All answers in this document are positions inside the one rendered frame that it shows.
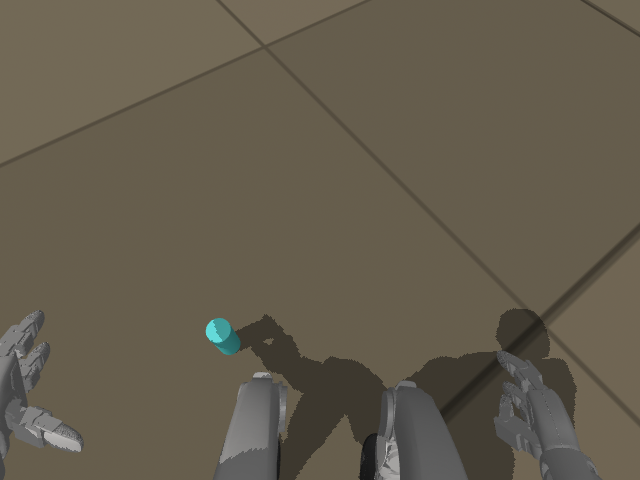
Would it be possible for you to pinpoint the right robot hand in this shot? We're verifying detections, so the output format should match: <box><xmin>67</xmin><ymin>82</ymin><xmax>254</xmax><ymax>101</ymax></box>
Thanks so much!
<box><xmin>494</xmin><ymin>350</ymin><xmax>581</xmax><ymax>461</ymax></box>

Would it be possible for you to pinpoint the right robot foot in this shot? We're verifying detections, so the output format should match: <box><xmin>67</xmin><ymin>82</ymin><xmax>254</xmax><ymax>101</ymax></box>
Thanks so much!
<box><xmin>360</xmin><ymin>433</ymin><xmax>378</xmax><ymax>480</ymax></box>

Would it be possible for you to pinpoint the can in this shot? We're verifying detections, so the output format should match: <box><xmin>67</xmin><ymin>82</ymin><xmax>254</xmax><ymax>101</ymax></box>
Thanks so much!
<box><xmin>206</xmin><ymin>318</ymin><xmax>241</xmax><ymax>355</ymax></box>

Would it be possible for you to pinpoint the left robot hand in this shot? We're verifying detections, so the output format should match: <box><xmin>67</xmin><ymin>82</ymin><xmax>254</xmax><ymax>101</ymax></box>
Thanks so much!
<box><xmin>0</xmin><ymin>310</ymin><xmax>84</xmax><ymax>452</ymax></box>

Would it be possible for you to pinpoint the right robot arm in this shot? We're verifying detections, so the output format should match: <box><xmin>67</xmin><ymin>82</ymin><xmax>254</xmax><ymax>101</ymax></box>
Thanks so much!
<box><xmin>539</xmin><ymin>448</ymin><xmax>602</xmax><ymax>480</ymax></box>

